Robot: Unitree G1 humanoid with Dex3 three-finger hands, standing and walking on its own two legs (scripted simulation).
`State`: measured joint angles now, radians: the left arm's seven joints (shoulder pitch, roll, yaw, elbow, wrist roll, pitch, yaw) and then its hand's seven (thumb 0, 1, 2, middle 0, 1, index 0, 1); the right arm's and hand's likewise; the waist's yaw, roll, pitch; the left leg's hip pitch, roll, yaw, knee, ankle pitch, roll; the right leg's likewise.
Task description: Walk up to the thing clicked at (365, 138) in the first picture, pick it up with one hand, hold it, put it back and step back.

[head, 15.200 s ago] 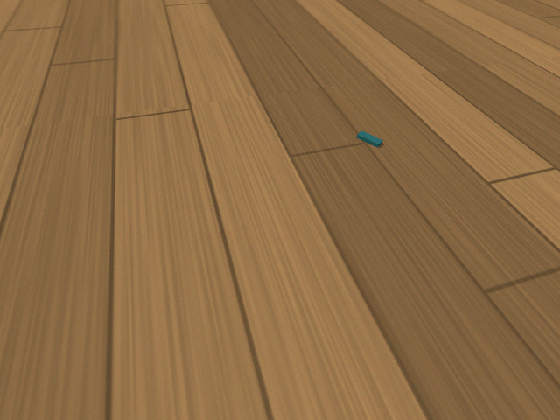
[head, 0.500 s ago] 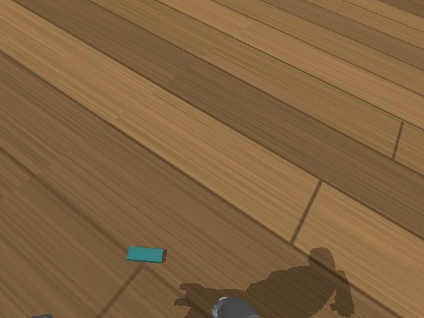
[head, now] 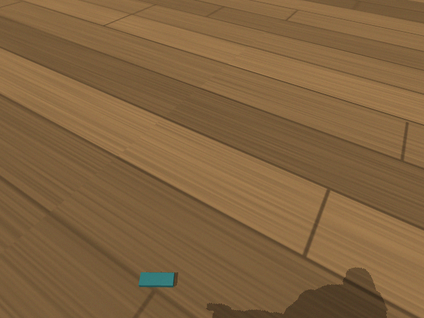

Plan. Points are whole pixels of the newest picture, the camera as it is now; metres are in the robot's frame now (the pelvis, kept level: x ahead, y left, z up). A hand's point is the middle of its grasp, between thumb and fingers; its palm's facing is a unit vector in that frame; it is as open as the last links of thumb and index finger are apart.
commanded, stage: walk up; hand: left
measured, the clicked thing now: (157, 279) +0.44 +0.24 -0.75
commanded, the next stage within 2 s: stand in 1.16 s
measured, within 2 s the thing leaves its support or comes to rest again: neither
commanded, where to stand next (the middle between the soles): +0.06 -0.02 m, yaw +3 degrees
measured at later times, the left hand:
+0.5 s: hand out of the picture +0.11 +0.24 -0.14, palm faces +0.02 -0.94 -0.33, open 7.3 cm
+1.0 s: hand out of the picture +0.08 +0.25 -0.14, palm faces +0.03 -0.94 -0.33, open 7.3 cm
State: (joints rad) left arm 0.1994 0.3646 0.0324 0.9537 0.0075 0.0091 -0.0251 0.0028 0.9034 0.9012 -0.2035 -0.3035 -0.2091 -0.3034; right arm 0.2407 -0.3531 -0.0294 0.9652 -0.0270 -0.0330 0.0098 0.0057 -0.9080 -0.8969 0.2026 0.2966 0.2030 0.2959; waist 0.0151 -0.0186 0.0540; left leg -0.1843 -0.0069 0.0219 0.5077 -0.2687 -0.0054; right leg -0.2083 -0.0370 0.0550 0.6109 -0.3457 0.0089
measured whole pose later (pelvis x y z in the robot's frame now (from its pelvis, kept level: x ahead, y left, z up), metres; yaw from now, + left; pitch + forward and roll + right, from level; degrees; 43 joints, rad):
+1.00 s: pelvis +0.01 -0.01 +0.01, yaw +1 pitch -3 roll +0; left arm 0.12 0.35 0.02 1.11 0.01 0.01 -0.02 0.00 0.91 0.90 -0.20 -0.30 -0.21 -0.30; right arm 0.13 -0.35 -0.01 1.10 -0.02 -0.02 0.01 0.01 -0.91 -0.90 0.20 0.30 0.20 0.30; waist 0.01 0.00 0.05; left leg -0.10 0.03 -0.01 0.37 -0.21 -0.02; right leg -0.09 -0.01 0.00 0.37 -0.22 0.01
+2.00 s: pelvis +0.00 -0.01 +0.02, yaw +1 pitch -2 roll +0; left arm 0.11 0.35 0.00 1.14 0.01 -0.01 -0.01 0.00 0.91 0.90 -0.20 -0.30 -0.21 -0.30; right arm 0.11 -0.35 0.00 1.15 -0.01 -0.01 0.01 0.00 -0.91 -0.90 0.20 0.30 0.20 0.30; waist 0.00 0.00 0.05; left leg -0.10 0.02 -0.01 0.31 -0.17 -0.02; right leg -0.10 -0.01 0.01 0.31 -0.18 0.01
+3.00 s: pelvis +0.01 +0.00 +0.02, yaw +1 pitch -2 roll +0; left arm 0.12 0.35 0.00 1.12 0.01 -0.01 0.00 0.00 0.91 0.90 -0.20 -0.30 -0.21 -0.30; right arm 0.11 -0.35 0.00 1.13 -0.01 0.00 0.01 0.00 -0.91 -0.90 0.20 0.30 0.20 0.30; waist 0.00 0.00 0.05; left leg -0.10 0.02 -0.01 0.31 -0.18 -0.02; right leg -0.09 -0.01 0.00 0.31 -0.19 0.01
